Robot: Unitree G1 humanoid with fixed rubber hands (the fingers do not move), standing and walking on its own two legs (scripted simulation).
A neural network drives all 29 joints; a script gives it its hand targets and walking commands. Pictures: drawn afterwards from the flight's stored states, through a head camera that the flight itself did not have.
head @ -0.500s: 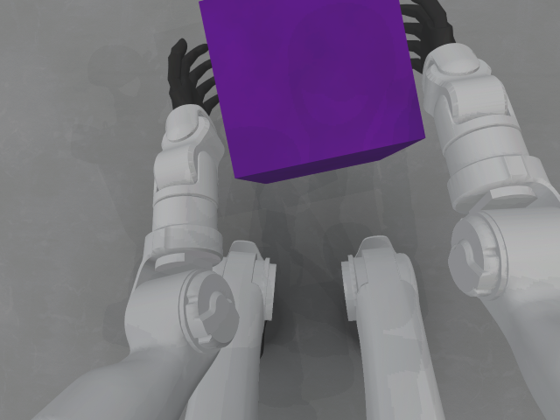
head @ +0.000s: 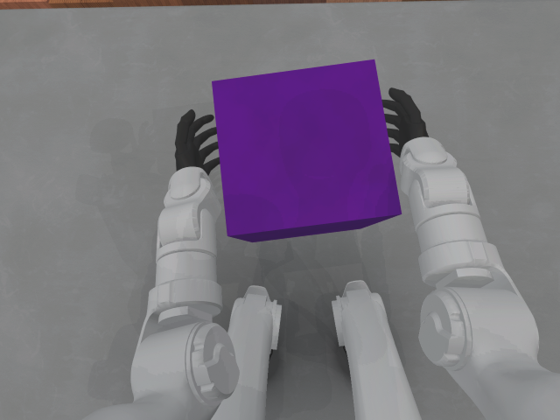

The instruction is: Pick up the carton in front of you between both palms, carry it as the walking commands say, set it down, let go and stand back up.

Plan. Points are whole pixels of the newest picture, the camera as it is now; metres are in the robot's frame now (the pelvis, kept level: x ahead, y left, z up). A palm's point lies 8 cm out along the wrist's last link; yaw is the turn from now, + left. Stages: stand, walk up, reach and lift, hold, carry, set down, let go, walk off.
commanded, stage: reach and lift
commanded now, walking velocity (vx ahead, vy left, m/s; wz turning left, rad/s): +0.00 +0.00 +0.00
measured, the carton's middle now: (300, 169) +0.47 -0.01 -0.13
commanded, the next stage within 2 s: hold in 1.98 s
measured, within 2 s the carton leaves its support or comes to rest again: neither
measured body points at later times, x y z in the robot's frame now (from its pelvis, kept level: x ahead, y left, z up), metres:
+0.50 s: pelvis +0.05 +0.00 +0.14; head +0.17 -0.01 +0.58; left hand +0.43 +0.15 +0.11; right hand +0.43 -0.16 +0.10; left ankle +0.09 +0.14 -0.50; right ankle +0.10 -0.13 -0.50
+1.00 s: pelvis +0.09 +0.01 +0.23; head +0.06 +0.01 +0.68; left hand +0.40 +0.15 +0.25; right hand +0.38 -0.15 +0.24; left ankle +0.09 +0.14 -0.50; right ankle +0.10 -0.13 -0.50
